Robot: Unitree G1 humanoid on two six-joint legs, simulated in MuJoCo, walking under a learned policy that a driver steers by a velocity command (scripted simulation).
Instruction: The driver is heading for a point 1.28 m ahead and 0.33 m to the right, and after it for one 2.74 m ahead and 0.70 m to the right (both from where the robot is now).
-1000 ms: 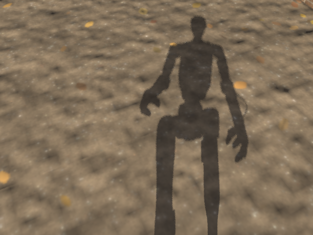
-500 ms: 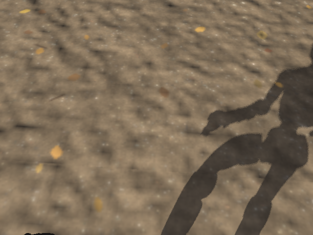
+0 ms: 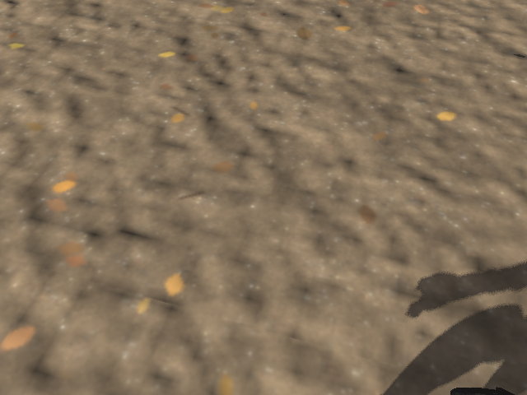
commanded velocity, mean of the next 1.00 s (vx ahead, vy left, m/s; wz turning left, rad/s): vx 0.04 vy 0.00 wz -0.40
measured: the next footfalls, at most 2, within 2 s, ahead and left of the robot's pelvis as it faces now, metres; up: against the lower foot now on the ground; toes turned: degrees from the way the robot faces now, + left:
left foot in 0.30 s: +0.07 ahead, +0.10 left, +0.00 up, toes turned -20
right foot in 0.78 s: -0.04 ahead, -0.13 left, +0.00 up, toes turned -32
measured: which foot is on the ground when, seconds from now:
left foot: down 0.00-0.04, up 0.06-0.28, down 0.30-0.78, up 0.80-1.00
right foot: down 0.00-0.30, up 0.32-0.76, down 0.78-1.00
